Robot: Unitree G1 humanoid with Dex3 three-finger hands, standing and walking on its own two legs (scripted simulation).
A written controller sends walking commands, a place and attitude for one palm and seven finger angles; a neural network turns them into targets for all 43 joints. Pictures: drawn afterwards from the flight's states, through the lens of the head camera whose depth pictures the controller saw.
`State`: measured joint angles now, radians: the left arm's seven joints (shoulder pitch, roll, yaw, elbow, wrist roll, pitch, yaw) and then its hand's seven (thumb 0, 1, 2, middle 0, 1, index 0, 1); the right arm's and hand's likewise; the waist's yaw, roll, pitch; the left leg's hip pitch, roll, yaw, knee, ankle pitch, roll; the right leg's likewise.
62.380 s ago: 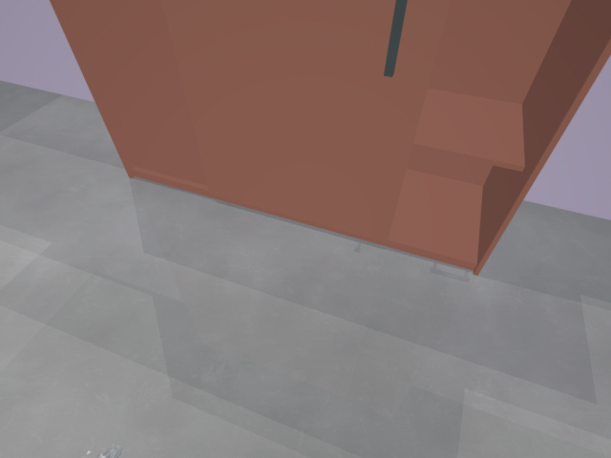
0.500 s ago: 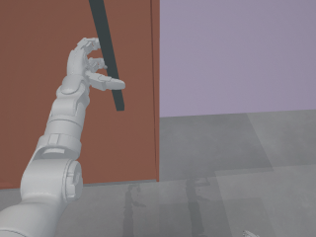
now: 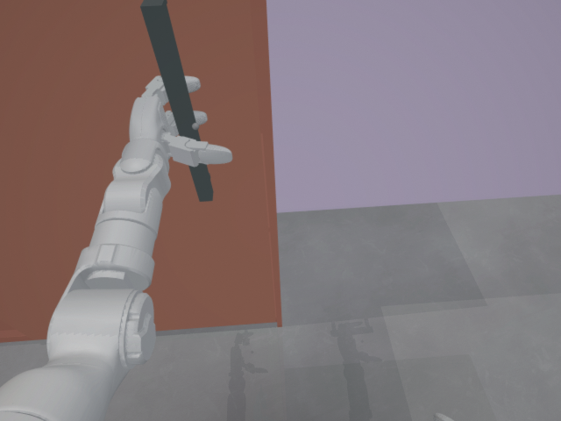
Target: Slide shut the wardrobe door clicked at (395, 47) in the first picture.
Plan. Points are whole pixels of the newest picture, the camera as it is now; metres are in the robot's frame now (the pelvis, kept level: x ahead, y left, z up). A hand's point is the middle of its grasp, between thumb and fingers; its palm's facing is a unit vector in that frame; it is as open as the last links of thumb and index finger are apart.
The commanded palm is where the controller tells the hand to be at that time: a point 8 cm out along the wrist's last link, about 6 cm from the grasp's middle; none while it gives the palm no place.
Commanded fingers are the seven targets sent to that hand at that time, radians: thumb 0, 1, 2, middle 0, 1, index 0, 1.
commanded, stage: slide the fingers in behind the handle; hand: left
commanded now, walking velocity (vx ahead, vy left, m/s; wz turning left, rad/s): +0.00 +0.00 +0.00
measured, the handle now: (187, 115) +0.53 +0.14 +0.17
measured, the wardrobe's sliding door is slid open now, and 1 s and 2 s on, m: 0.00 0.00 0.00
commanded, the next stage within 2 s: grip the handle and tug to test in 0.60 s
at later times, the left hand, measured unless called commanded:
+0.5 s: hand (195, 126) +0.47 +0.11 +0.19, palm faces +0.06 -1.00 -0.01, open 14.1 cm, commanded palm +0.44 +0.16 +0.19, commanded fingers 0.00 -0.50 0.30 -0.30 -1.20 -0.30 -1.20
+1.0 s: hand (196, 124) +0.47 +0.11 +0.19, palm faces +0.06 -1.00 -0.01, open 11.9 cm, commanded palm +0.45 +0.16 +0.19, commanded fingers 0.00 0.25 0.62 -0.38 -1.31 -0.38 -1.31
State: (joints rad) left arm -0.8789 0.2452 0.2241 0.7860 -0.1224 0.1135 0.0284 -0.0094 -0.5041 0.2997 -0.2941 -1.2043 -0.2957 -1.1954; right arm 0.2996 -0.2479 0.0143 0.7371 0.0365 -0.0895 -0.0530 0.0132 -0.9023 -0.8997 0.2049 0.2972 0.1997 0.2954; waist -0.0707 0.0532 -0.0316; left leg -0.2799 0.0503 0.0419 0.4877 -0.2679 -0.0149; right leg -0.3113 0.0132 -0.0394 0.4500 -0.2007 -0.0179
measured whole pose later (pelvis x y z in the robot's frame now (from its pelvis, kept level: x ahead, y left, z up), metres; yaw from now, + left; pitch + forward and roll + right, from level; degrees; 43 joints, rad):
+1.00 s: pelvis -0.01 +0.01 +0.00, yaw +0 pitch +4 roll -1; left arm -0.96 0.24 0.20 0.89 -0.11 0.06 0.05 -0.01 -0.18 0.44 -0.33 -1.25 -0.32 -1.24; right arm 0.34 -0.24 0.01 0.76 0.03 -0.13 -0.04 0.01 -0.90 -0.90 0.20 0.30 0.20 0.30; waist -0.08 0.04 -0.03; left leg -0.32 0.04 0.04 0.51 -0.27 0.00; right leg -0.34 0.00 -0.04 0.46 -0.19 -0.01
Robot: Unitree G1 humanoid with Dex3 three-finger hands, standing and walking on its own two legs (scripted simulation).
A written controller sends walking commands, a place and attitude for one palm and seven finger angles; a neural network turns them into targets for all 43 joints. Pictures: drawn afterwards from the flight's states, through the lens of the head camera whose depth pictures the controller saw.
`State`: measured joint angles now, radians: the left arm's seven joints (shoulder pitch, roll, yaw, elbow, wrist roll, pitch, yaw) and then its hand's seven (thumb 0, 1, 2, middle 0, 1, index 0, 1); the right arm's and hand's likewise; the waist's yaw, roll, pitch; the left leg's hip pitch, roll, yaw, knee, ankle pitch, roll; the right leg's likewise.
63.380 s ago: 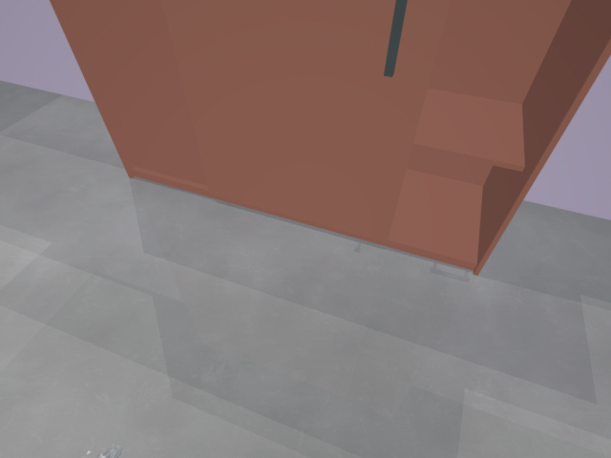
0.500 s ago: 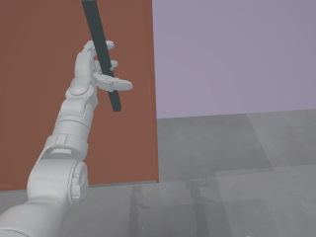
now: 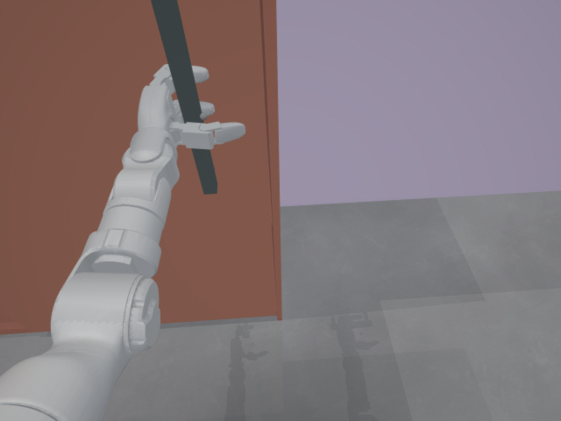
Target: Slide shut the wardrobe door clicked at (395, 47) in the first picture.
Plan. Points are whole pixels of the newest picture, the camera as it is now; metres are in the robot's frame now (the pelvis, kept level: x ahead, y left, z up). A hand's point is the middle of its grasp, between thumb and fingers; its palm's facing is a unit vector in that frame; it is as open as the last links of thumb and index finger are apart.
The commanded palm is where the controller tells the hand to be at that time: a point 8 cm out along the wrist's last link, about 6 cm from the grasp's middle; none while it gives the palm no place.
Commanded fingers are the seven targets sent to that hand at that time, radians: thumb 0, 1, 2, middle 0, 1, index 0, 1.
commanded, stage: grip the handle and tug to test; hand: left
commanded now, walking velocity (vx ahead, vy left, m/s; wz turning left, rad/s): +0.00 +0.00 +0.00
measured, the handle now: (193, 106) +0.53 +0.13 +0.17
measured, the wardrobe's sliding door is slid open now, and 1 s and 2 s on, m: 0.00 0.00 0.00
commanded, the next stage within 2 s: tug the door sideways, standing still in 1.12 s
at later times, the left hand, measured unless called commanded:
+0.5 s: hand (202, 115) +0.48 +0.10 +0.19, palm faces +0.06 -1.00 -0.01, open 5.8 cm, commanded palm +0.45 +0.15 +0.19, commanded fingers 0.00 0.90 0.90 -0.45 -1.40 -0.45 -1.40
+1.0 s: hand (202, 116) +0.48 +0.10 +0.19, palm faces +0.05 -1.00 +0.01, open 5.8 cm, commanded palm +0.43 +0.16 +0.19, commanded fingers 0.00 0.90 0.90 -0.45 -1.40 -0.45 -1.40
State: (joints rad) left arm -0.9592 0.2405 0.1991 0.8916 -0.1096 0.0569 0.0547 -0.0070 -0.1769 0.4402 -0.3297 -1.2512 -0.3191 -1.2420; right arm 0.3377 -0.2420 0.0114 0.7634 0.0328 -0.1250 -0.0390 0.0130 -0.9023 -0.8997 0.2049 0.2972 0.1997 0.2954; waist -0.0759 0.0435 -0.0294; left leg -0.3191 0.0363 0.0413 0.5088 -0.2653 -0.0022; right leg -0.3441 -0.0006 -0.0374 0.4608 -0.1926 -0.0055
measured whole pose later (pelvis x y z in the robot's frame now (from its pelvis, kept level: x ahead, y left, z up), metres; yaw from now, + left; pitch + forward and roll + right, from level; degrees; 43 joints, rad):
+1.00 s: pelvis +0.03 +0.00 +0.00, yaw -2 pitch +4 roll -1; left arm -0.76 0.22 0.23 0.61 -0.13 0.18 0.04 0.02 0.71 0.76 -0.33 -1.40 -0.35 -1.39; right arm 0.29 -0.24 0.01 0.70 0.05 -0.07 -0.04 0.01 -0.90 -0.90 0.20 0.30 0.20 0.30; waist -0.06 0.06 -0.04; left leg -0.23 0.05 0.07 0.44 -0.28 -0.01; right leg -0.27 0.02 -0.01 0.41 -0.20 -0.01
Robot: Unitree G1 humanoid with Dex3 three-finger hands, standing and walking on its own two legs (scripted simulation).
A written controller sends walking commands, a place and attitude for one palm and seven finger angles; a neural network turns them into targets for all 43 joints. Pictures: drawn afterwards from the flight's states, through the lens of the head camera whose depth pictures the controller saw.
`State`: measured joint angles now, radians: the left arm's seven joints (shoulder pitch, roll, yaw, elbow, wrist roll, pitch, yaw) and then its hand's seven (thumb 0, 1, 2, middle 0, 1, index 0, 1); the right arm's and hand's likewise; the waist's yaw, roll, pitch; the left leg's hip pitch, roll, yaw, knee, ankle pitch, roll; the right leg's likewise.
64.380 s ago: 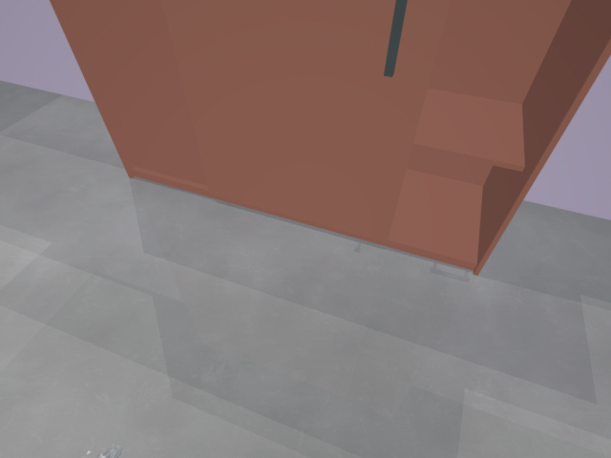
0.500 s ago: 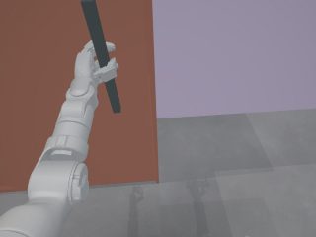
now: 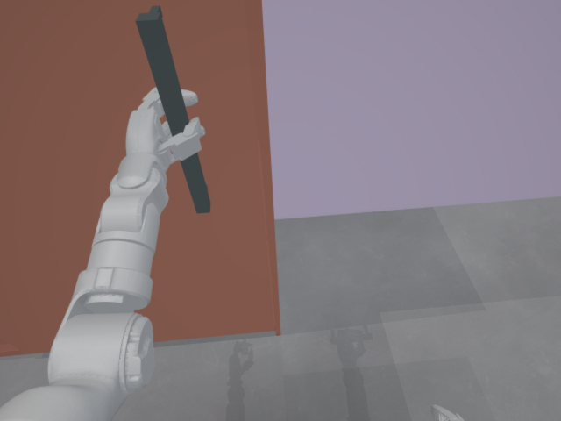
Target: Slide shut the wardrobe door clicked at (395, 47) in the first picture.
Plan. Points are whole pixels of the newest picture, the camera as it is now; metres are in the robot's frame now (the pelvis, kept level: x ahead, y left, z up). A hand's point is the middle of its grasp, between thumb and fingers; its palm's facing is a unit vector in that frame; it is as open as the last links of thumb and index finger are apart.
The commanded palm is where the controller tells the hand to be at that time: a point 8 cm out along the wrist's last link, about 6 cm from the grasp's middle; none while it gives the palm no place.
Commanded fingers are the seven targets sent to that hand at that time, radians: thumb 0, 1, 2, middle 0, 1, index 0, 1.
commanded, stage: grip the handle and tug to test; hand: left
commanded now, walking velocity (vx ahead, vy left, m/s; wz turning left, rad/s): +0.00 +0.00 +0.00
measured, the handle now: (184, 127) +0.50 +0.15 +0.17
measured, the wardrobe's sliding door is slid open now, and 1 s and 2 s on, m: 0.00 0.00 0.00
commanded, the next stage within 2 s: tug the door sideways, standing still in 0.12 s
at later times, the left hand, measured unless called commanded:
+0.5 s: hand (193, 137) +0.45 +0.12 +0.19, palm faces +0.12 -0.99 +0.00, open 6.0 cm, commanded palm +0.43 +0.14 +0.19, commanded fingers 0.00 0.90 0.90 -0.45 -1.40 -0.45 -1.40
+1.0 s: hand (196, 138) +0.45 +0.12 +0.19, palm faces +0.16 -0.99 -0.04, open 6.1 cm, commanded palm +0.43 +0.11 +0.19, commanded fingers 0.00 0.90 0.90 -0.45 -1.40 -0.45 -1.40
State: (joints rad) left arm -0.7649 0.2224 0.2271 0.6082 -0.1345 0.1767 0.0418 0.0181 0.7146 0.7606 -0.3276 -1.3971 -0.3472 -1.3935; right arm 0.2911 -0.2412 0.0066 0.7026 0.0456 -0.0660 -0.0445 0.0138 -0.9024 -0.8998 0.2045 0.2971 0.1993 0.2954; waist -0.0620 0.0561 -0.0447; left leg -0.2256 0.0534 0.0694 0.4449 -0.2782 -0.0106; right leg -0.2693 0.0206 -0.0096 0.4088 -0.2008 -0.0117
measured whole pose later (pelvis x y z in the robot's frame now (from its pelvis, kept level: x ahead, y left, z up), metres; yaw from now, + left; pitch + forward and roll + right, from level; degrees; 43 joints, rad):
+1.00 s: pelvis -0.01 +0.01 +0.00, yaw +4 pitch +4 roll -1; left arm -0.91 0.12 0.07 0.71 -0.12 0.18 0.21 0.01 0.74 0.83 -0.26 -1.32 -0.23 -1.39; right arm 0.31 -0.22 0.00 0.83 0.03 -0.14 -0.04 0.01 -0.90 -0.90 0.20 0.30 0.20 0.30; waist -0.03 0.05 -0.02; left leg -0.28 0.01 -0.01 0.50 -0.28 0.00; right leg -0.29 -0.02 -0.07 0.45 -0.22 0.00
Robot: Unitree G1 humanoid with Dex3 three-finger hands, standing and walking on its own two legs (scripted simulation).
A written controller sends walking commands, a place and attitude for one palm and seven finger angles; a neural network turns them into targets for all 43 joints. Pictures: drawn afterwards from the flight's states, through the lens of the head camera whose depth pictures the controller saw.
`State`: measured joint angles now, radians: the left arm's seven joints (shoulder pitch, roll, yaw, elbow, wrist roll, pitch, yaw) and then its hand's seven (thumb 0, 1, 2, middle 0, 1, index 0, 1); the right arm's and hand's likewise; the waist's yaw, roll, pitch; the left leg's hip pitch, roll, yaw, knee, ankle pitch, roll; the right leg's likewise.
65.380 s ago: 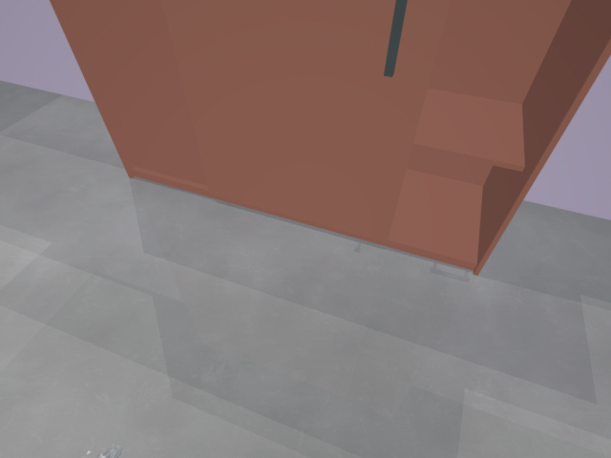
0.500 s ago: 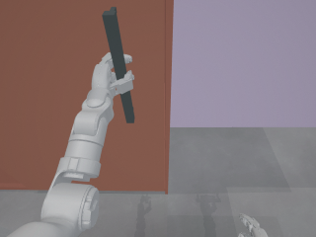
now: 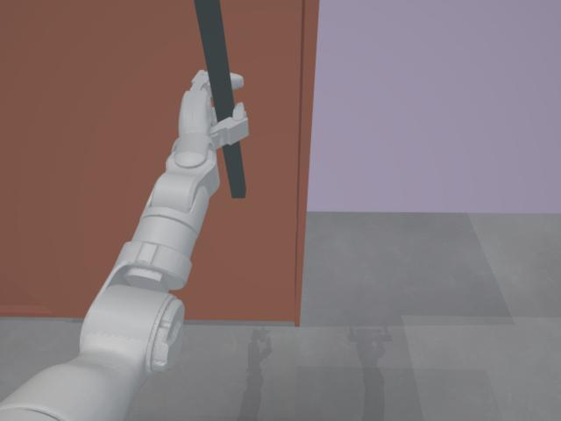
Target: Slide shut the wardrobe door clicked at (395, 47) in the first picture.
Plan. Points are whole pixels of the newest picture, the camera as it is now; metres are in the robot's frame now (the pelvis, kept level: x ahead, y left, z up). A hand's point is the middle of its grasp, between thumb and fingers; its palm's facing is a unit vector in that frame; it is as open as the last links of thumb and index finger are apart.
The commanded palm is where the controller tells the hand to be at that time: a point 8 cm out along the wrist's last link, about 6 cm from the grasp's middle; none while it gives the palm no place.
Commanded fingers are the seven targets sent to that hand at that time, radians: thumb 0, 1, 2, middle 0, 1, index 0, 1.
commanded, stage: tug the door sideways, standing still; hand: left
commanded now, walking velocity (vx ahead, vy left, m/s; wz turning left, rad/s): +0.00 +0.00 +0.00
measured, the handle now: (228, 111) +0.52 +0.10 +0.17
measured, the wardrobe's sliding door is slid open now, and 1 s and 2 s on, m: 0.00 0.00 0.00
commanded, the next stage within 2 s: step sideways, sliding the door along in 0.10 s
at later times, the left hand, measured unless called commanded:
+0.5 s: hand (238, 127) +0.47 +0.08 +0.18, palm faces +0.05 -0.99 -0.12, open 6.4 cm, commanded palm +0.45 +0.09 +0.19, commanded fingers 0.00 0.90 0.90 -0.45 -1.40 -0.45 -1.40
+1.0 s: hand (247, 124) +0.48 +0.07 +0.18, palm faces +0.30 -0.95 -0.08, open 6.5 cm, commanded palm +0.45 +0.04 +0.19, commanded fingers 0.00 0.90 0.90 -0.45 -1.40 -0.45 -1.40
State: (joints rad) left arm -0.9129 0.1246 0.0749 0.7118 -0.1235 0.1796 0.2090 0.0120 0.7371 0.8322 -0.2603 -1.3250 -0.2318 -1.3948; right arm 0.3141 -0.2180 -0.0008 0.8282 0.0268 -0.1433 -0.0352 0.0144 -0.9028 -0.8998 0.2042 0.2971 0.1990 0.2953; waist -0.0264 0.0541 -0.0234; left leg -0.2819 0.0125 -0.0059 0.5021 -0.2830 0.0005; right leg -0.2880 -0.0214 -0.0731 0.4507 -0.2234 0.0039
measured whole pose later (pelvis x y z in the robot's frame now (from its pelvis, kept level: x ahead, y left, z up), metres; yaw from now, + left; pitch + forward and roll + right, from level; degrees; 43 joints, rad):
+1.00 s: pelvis +0.07 -0.14 -0.02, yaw +7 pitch +0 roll -2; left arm -0.68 0.21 0.09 0.20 -0.11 0.03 0.15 -0.04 0.72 0.85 -0.43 -1.40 -0.16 -1.33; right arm 0.05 -0.21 0.01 0.63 0.06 -0.09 -0.06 0.01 -0.90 -0.90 0.21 0.30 0.20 0.30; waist 0.07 0.07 0.22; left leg -0.29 0.19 -0.02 0.74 -0.36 -0.05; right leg -0.36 -0.06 -0.12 0.63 -0.26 0.02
